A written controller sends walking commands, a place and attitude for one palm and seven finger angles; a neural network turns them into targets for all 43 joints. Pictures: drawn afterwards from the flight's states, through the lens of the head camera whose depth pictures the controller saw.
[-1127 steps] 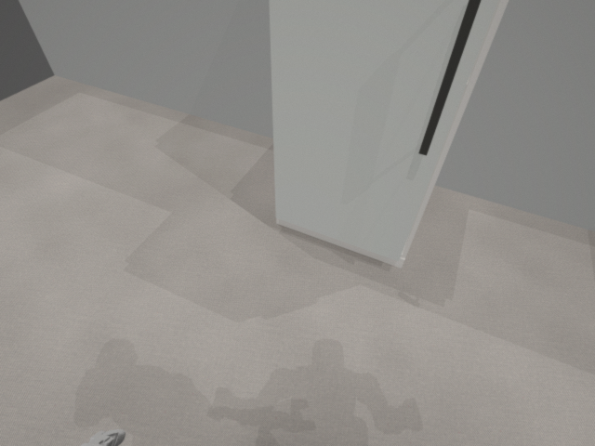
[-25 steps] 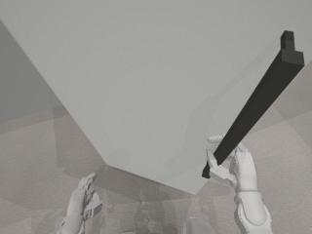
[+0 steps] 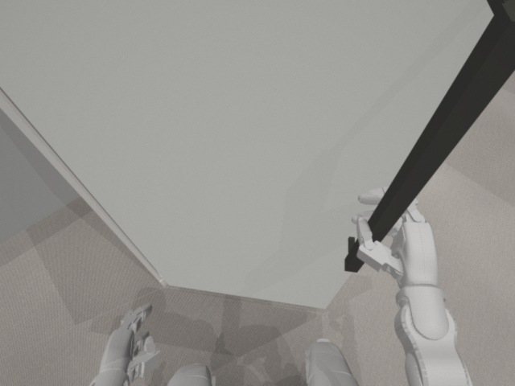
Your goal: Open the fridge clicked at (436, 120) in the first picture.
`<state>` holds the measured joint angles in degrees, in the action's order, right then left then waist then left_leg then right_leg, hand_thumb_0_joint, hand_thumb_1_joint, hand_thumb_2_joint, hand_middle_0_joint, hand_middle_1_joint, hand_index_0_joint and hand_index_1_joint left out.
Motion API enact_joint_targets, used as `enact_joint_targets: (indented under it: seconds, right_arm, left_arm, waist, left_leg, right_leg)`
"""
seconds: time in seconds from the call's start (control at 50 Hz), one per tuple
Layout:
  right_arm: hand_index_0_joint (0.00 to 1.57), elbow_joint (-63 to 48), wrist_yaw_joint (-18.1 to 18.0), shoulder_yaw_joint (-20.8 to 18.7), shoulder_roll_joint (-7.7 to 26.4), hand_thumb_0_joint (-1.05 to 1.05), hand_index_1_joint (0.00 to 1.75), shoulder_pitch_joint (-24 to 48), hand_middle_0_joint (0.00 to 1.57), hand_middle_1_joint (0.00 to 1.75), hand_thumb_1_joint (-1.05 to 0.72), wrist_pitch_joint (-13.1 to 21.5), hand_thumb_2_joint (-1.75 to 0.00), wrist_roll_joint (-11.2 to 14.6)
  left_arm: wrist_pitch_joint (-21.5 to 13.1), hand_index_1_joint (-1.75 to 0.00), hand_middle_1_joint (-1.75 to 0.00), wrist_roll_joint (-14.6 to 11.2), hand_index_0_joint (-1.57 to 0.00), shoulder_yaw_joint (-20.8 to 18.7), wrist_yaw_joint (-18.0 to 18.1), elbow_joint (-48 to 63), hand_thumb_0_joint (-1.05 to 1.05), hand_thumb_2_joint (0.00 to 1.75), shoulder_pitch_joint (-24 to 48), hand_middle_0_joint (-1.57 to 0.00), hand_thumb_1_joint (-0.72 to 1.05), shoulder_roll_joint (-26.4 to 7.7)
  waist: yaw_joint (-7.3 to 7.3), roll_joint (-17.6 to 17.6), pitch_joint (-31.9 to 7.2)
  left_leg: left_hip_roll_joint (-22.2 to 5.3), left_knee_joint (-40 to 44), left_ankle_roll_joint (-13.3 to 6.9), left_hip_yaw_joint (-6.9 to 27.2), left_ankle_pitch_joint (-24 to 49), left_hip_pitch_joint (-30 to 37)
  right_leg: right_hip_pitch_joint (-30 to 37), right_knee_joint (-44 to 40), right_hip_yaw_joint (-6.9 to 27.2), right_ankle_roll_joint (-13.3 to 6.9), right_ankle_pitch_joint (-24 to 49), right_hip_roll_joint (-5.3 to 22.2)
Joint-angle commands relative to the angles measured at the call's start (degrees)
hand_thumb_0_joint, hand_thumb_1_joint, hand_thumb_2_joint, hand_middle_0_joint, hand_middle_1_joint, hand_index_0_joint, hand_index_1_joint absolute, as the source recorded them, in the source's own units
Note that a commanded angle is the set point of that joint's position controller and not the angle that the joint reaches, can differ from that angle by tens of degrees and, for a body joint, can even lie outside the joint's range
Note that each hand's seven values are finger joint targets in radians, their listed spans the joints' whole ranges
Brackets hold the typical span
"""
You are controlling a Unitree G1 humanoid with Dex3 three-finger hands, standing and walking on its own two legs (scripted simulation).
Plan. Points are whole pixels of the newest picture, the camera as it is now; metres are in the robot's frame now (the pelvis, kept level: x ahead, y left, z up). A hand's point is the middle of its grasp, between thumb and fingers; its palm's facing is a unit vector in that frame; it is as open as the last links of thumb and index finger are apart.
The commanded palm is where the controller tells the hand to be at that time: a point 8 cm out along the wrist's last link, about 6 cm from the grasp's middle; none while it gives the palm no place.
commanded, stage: walk backward, drawing the door open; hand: right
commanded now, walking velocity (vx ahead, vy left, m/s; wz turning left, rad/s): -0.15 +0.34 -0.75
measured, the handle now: (393, 188) +0.35 -0.15 +0.13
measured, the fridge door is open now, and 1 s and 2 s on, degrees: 50 61 59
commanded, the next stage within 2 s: stop walking and hold the door back in 0.46 s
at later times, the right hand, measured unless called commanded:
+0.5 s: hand (348, 287) +0.24 -0.09 +0.07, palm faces +0.40 +0.90 -0.19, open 5.9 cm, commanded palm +0.19 -0.13 +0.06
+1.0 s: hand (340, 298) +0.22 -0.08 +0.07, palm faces +0.57 +0.81 -0.13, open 5.4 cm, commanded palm +0.19 -0.11 +0.07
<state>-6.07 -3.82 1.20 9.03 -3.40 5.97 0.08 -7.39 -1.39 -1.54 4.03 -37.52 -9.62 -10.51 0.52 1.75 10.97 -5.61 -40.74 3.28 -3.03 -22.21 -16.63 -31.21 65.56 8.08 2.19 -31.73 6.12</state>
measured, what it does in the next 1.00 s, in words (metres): steps to the left, turning right: right foot, then left foot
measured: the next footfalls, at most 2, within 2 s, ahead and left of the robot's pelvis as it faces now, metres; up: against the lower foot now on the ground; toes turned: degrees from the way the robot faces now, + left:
right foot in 0.12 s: +0.04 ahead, -0.07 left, +0.00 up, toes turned -9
left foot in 0.42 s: +0.07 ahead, +0.30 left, +0.00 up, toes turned -11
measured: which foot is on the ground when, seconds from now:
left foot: down 0.00-0.10, up 0.12-0.40, down 0.42-0.68, up 0.70-1.00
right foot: up 0.00-0.10, down 0.12-0.42, up 0.44-0.66, down 0.68-1.00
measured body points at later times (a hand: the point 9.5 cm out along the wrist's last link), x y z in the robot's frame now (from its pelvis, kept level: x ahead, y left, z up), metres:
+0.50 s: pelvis +0.01 +0.14 +0.02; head +0.08 +0.13 +0.46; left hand +0.24 +0.32 -0.09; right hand +0.21 -0.14 +0.08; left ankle +0.03 +0.31 -0.71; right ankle -0.04 -0.01 -0.64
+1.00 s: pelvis +0.00 +0.21 +0.03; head +0.07 +0.16 +0.47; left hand +0.25 +0.28 -0.08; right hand +0.19 -0.12 +0.08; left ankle +0.07 +0.35 -0.66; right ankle -0.01 +0.09 -0.71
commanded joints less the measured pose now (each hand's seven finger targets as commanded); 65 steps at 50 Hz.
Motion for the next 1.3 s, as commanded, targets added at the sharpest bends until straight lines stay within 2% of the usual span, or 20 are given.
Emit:
enact_joint_targets:
  seconds: [0.0, 0.06, 0.1, 0.14, 0.26, 0.32, 0.36, 0.4, 0.46, 0.58, 0.64, 0.68, 0.8, 0.94, 1.0, 1.04, 1.1, 1.16, 1.22, 1.28]
  right_arm:
    - [0.45, -17.95, -0.92, -6.21, 8.95, 0.00, 1.40, 9.40, 0.45, 1.40, -0.90, 5.65, -0.90, 0.83]
    - [0.45, -15.08, 0.37, -1.93, 4.83, 0.00, 1.40, 6.93, 0.45, 1.40, -0.90, 5.69, -0.90, 1.46]
    - [0.45, -21.27, 0.77, 0.39, 2.88, 0.00, 1.40, 7.38, 0.45, 1.40, -0.90, 7.80, -0.90, -0.59]
    - [0.45, -18.86, 0.25, -1.45, 4.37, 0.00, 1.40, 6.08, 0.45, 1.40, -0.90, 8.72, -0.90, -1.09]
    - [0.45, -17.33, 0.27, -1.65, 4.53, 0.00, 1.40, 6.91, 0.45, 1.40, -0.90, 3.26, -0.90, 0.56]
    - [0.45, -13.68, -0.49, -3.34, 4.97, 0.00, 1.40, 6.43, 0.45, 1.40, -0.90, 1.98, -0.90, 1.16]
    - [0.45, -12.47, -0.12, -3.52, 6.19, 0.00, 1.40, 6.13, 0.45, 1.40, -0.90, 1.74, -0.90, 1.06]
    - [0.45, -14.03, -0.56, -8.84, 12.26, 0.00, 1.40, 6.97, 0.45, 1.40, -0.90, 1.37, -0.90, 1.00]
    - [0.45, -7.52, -1.46, -12.52, 12.58, 0.00, 1.40, -2.04, 0.45, 1.40, -0.90, 1.74, -0.90, 1.66]
    - [0.45, -7.88, -3.29, -9.62, 9.77, 0.00, 1.40, 7.60, 0.45, 1.40, -0.90, 3.87, -0.90, 1.03]
    - [0.45, -11.16, -3.64, -3.43, 5.18, 0.00, 1.40, 12.10, 0.45, 1.40, -0.90, 2.86, -0.90, 1.78]
    - [0.45, -16.46, -4.07, 2.90, 1.06, 0.00, 1.40, 17.35, 0.45, 1.40, -0.90, 3.73, -0.90, 1.33]
    - [0.45, -11.36, -4.01, 4.35, 2.29, 0.00, 1.40, 21.85, 0.45, 1.40, -0.90, -1.16, -0.90, 0.36]
    - [0.45, -1.18, -3.48, -1.01, 7.23, 0.00, 1.40, 33.52, 0.45, 1.40, -0.90, -1.88, -0.90, 1.31]
    - [0.45, 3.53, -2.15, -1.00, 7.72, 0.00, 1.40, 40.68, 0.45, 1.40, -0.90, -0.29, -0.90, 0.79]
    - [0.45, 7.91, -2.51, -4.40, 13.09, 0.00, 1.40, 43.59, 0.45, 1.40, -0.90, -0.61, -0.90, 1.43]
    - [0.45, 14.95, -2.37, -4.04, 10.75, 0.00, 1.40, 46.53, 0.45, 1.40, -0.90, -1.59, -0.90, 1.96]
    - [0.45, 19.94, -2.75, -7.34, 13.00, 0.00, 1.40, 48.54, 0.45, 1.40, -0.90, 0.68, -0.90, 2.05]
    - [0.45, 25.66, -2.61, -6.58, 10.85, 0.00, 1.40, 45.37, 0.45, 1.40, -0.90, 1.95, -0.90, 1.18]
    - [0.45, 28.46, -2.42, -6.32, 10.46, 0.00, 1.40, 45.07, 0.45, 1.40, -0.90, 2.87, -0.90, 1.13]
  left_arm:
    - [-2.47, -0.30, -0.30, 0.06, -0.20, -1.96, 0.83, 10.96, 0.00, 0.90, 4.66, -0.20, 0.90, -3.28]
    - [-2.30, -0.30, -0.30, 0.48, -0.20, -1.69, 1.46, 9.44, 0.00, 0.90, 0.75, -0.20, 0.90, -4.45]
    - [-2.78, -0.30, -0.30, 2.01, -0.20, -3.17, 0.73, 10.86, 0.00, 0.90, 1.37, -0.20, 0.90, -8.28]
    - [-2.11, -0.30, -0.30, 2.46, -0.20, -2.45, 0.89, 11.20, 0.00, 0.90, 3.34, -0.20, 0.90, -8.52]
    - [-0.76, -0.30, -0.30, 1.36, -0.20, -2.69, 0.81, 10.84, 0.00, 0.90, 2.98, -0.20, 0.90, -8.55]
    - [-1.04, -0.30, -0.30, 0.18, -0.20, -2.15, 0.55, 12.44, 0.00, 0.90, 1.14, -0.20, 0.90, -7.73]
    - [-1.18, -0.30, -0.30, -0.16, -0.20, -1.22, 0.60, 12.56, 0.00, 0.90, 0.20, -0.20, 0.90, -5.66]
    - [-1.47, -0.30, -0.30, -1.29, -0.20, -1.10, 0.31, 13.27, 0.00, 0.90, 3.17, -0.20, 0.90, -2.94]
    - [-1.46, -0.30, -0.30, -0.03, -0.20, -1.76, 0.49, 11.08, 0.00, 0.90, 1.53, -0.20, 0.90, -4.15]
    - [0.30, -0.30, -0.30, 0.76, -0.20, 0.44, 1.25, 11.73, 0.00, 0.90, 3.52, -0.20, 0.90, -3.74]
    - [0.98, -0.30, -0.30, 0.24, -0.20, -0.74, 1.81, 13.35, 0.00, 0.90, 2.78, -0.20, 0.90, -5.44]
    - [1.91, -0.30, -0.30, -0.41, -0.20, -0.74, 0.84, 14.75, 0.00, 0.90, 3.39, -0.20, 0.90, -7.07]
    - [4.43, -0.30, -0.30, 0.13, -0.20, -0.18, 1.36, 12.57, 0.00, 0.90, 2.85, -0.20, 0.90, -7.77]
    - [2.77, -0.30, -0.30, 0.17, -0.20, 1.28, 1.92, 10.41, 0.00, 0.90, 1.46, -0.20, 0.90, -8.63]
    - [1.30, -0.30, -0.30, 0.19, -0.20, 2.43, 2.23, 8.84, 0.00, 0.90, 2.91, -0.20, 0.90, -6.77]
    - [1.14, -0.30, -0.30, -0.09, -0.20, 2.57, 2.64, 6.95, 0.00, 0.90, 2.31, -0.20, 0.90, -5.69]
    - [1.38, -0.30, -0.30, 0.08, -0.20, 0.97, 3.10, 5.95, 0.00, 0.90, 2.73, -0.20, 0.90, -7.83]
    - [0.84, -0.30, -0.30, -0.24, -0.20, 0.50, 3.94, 4.56, 0.00, 0.90, 4.49, -0.20, 0.90, -8.90]
    - [1.41, -0.30, -0.30, -0.37, -0.20, 0.31, 3.40, 5.12, 0.00, 0.90, 4.45, -0.20, 0.90, -9.08]
    - [1.18, -0.30, -0.30, -0.45, -0.20, 0.48, 3.43, 5.13, 0.00, 0.90, 2.19, -0.20, 0.90, -8.89]
  waist:
    - [0.48, -18.11, -14.58]
    - [4.29, -7.35, -15.35]
    - [1.20, 13.89, -21.19]
    - [1.36, 9.01, -19.91]
    - [0.37, 15.11, -21.13]
    - [-0.10, 12.65, -21.82]
    - [-0.01, 0.77, -20.60]
    - [-0.98, -25.23, -18.41]
    - [-0.40, -16.94, -16.24]
    - [0.00, -11.20, -18.01]
    - [1.17, -1.49, -23.41]
    - [-0.12, 16.69, -27.32]
    - [1.16, 4.40, -22.73]
    - [-0.77, 9.49, -27.00]
    - [-0.61, -0.21, -26.99]
    - [1.59, -10.21, -26.97]
    - [1.04, -18.19, -24.26]
    - [-0.22, -2.05, -25.59]
    - [-0.85, 11.31, -19.86]
    - [-0.79, 6.65, -19.01]
  left_leg:
    - [-15.45, 10.30, -16.06, 2.43, 37.89, 4.31]
    - [-4.40, -17.85, -7.73, -8.10, 19.61, -5.20]
    - [3.94, -39.27, -1.45, 0.11, -15.98, -23.26]
    - [2.70, -42.10, 0.11, 5.98, -8.83, -23.55]
    - [3.67, -9.03, -1.96, 4.27, -2.78, -2.10]
    - [6.31, 7.79, -2.12, -1.26, 0.97, 11.14]
    - [3.94, 21.02, -2.29, -0.89, 10.20, 15.82]
    - [-15.59, 22.38, -13.09, 16.37, 26.58, 10.82]
    - [-17.59, 16.72, -18.34, 10.35, 44.96, 11.02]
    - [-11.89, 5.90, -10.96, -1.65, 50.32, 15.04]
    - [-7.43, -9.81, -6.19, -0.62, 34.41, 5.81]
    - [2.01, -37.18, -1.36, -0.13, -14.57, -9.91]
    - [1.25, -43.29, -2.09, 3.46, -10.93, -20.45]
    - [2.35, 3.79, -1.39, -1.88, 1.79, 3.02]
    - [-0.72, 23.21, -2.46, 3.38, 18.02, 13.63]
    - [-14.03, 22.25, -9.20, 18.10, 33.01, 11.24]
    - [-10.67, 19.11, -8.86, 14.71, 32.18, 9.91]
    - [-1.76, 11.27, -2.64, 5.97, 18.61, 9.12]
    - [1.50, 8.83, -2.12, 3.27, 0.37, 8.04]
    - [1.13, 14.48, -2.93, 4.26, 3.49, 10.12]
  right_leg:
    - [4.83, 2.14, -9.28, -0.75, -4.68, -1.31]
    - [22.91, -38.39, -8.89, -2.69, 19.99, -2.83]
    - [38.21, -45.57, 28.97, -9.57, 60.21, 21.03]
    - [32.46, -48.92, 31.93, -14.95, 49.13, 21.98]
    - [25.51, -41.17, 4.40, -8.22, 39.44, 10.53]
    - [19.02, -40.30, 4.34, -6.32, 28.28, 8.26]
    - [15.37, -32.13, 0.11, -3.62, 18.93, 2.03]
    - [0.08, 3.50, -9.56, 0.22, -4.87, -8.15]
    - [-3.48, 17.13, -8.91, 1.29, -4.35, -3.80]
    - [8.91, -25.14, -17.73, -1.63, 7.37, -5.67]
    - [32.26, -46.31, -14.49, -3.68, 36.36, -2.14]
    - [41.13, -43.67, 10.70, -17.28, 79.16, 19.10]
    - [35.50, -40.51, 1.58, -17.42, 56.18, 13.70]
    - [30.63, -39.04, -3.18, -11.56, 48.95, 9.96]
    - [23.99, -30.80, -4.87, -5.94, 29.09, 4.50]
    - [19.38, -24.10, -8.28, -1.47, 11.94, -3.17]
    - [20.35, -31.29, -7.53, -1.62, 16.68, -4.18]
    - [25.95, -43.82, -3.40, -4.03, 32.88, 1.57]
    - [15.68, -50.62, 2.71, -7.88, 12.28, 6.36]
    - [13.04, -47.89, -0.32, -7.25, 9.23, 3.49]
